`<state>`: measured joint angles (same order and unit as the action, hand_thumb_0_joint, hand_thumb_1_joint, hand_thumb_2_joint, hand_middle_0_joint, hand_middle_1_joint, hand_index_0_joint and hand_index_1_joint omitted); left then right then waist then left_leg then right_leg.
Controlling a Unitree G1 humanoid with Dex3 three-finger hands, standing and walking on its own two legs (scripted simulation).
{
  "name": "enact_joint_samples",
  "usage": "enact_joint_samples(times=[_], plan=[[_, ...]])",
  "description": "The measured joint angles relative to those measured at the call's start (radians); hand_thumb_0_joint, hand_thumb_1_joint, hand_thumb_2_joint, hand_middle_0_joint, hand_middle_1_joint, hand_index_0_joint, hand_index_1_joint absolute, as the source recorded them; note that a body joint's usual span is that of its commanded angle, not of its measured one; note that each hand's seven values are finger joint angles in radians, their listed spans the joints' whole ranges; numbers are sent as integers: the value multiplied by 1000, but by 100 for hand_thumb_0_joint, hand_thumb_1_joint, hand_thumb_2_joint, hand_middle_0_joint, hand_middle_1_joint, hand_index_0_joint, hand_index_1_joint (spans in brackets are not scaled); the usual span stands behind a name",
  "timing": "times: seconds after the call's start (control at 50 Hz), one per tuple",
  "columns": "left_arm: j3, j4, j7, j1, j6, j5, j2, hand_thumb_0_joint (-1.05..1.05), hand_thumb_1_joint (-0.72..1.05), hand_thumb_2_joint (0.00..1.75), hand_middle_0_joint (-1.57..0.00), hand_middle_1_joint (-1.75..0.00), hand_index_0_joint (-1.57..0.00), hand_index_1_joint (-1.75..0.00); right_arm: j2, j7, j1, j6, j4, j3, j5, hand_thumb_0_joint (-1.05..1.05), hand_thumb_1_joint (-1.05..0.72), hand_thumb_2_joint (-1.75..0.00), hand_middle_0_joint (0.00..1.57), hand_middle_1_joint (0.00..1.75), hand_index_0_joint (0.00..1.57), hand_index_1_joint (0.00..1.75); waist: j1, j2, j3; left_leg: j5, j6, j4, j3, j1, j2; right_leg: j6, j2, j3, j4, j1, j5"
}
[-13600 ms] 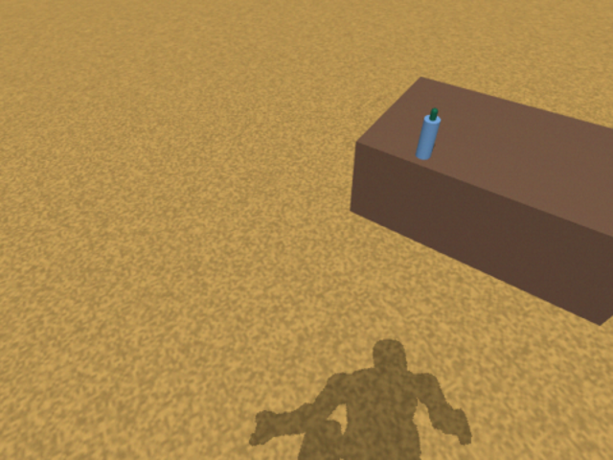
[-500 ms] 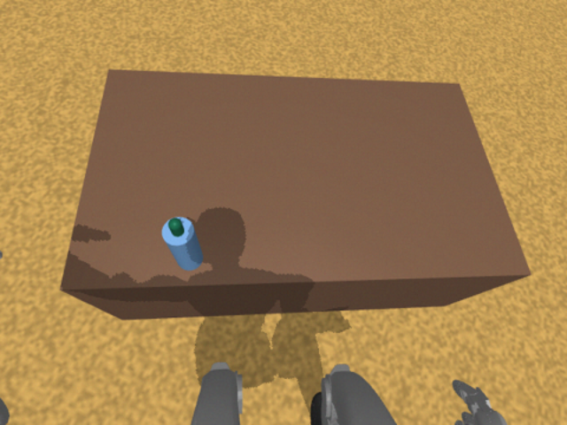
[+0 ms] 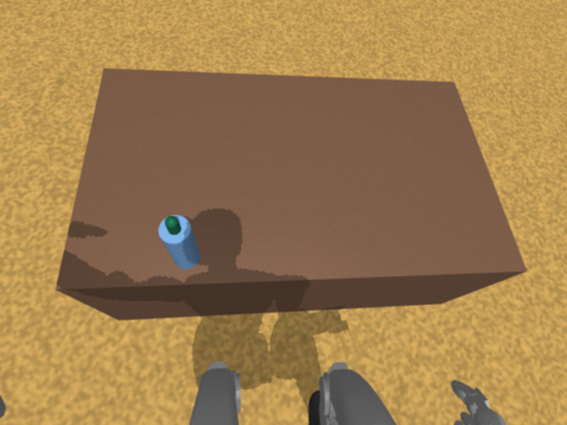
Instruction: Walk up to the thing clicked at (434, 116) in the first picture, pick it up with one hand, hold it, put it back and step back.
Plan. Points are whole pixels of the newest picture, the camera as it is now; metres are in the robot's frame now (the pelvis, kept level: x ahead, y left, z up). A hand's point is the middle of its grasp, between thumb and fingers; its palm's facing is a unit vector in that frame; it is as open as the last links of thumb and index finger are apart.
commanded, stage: go down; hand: left
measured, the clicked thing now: (179, 240) +0.44 +0.19 -0.19
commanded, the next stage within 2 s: approach in 0.68 s
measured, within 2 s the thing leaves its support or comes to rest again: neither
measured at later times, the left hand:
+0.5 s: hand out of the picture +0.39 +0.39 +0.07, palm faces +0.15 -0.99 +0.03, open 16.5 cm
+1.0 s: hand out of the picture +0.39 +0.38 +0.04, palm faces +0.12 -0.99 +0.04, open 17.0 cm
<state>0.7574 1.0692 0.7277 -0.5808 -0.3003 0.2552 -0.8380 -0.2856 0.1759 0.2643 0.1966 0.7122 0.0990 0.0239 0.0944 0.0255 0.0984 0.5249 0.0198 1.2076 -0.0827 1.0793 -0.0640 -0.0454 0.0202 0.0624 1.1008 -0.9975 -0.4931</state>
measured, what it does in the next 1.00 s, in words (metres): stands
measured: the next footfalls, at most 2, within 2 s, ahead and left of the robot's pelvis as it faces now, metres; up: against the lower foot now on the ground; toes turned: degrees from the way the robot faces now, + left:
none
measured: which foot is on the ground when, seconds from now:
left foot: down 0.00-1.00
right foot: down 0.00-1.00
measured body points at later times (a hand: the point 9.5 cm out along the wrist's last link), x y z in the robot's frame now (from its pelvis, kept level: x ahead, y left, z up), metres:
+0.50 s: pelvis +0.00 +0.00 +0.00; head +0.14 +0.06 +0.42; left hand +0.37 +0.45 +0.07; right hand +0.10 -0.27 -0.09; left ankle +0.02 +0.12 -0.64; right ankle +0.01 -0.16 -0.64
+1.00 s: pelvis +0.00 +0.00 -0.01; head +0.15 +0.06 +0.41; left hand +0.38 +0.43 +0.04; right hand +0.09 -0.27 -0.10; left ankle +0.02 +0.12 -0.64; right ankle +0.01 -0.16 -0.64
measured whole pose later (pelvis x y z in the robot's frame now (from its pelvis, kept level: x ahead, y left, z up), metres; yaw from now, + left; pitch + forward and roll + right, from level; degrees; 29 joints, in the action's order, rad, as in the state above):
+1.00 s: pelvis +0.00 +0.00 -0.01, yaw +0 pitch +24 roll -5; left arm 0.70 1.13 0.74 -0.63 -0.34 0.26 -0.84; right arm -0.30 0.16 0.26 0.21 0.70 0.10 0.03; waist 0.10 0.03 0.10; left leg 0.53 0.02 1.25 -0.09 1.15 -0.06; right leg -0.05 0.02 0.06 1.15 -1.07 -0.51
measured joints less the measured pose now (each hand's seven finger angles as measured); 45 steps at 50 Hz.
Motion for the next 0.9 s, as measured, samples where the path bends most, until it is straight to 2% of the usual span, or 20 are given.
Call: enact_joint_samples(times=[0.22, 0.44, 0.8, 0.9], plan=[[4, -13, -4, 6, 3, -4, -2, -1, -28, 3, -4, 0, -3, 0, 2, -1, 6, 0, 0, -1, 0, 1, -91, -90, 21, 30, 21, 30, -2, 2, 0, -1, -2, 5, 0, 6, 1, -2, 0, 0, 0, -3, 3], [-13, -3, -1, -17, 8, 0, -8, -1, -27, 3, -4, 0, -3, 0, 0, 2, 3, 6, -7, 2, -2, 1, -90, -90, 21, 30, 21, 30, -2, 1, -3, 1, -4, 9, 0, 11, 3, -3, 1, -1, 4, -8, 1], [-1, 1, 2, -9, 10, -5, -7, -1, -26, 3, -4, 0, -3, 0, -1, -6, 8, 1, -2, 4, 3, 1, -91, -90, 21, 30, 21, 30, 1, -1, 1, 6, -3, 5, 0, 10, 3, -3, 1, -1, 2, -8, -4], [-21, 18, 5, -22, -4, -3, -9, 0, -31, 2, -4, -1, -4, 0, -1, -8, 6, 2, -3, 2, 3, 1, -89, -90, 21, 30, 21, 30, 0, 1, 2, 5, -2, 12, -3, 21, 4, -2, 2, 0, 11, -19, -5]])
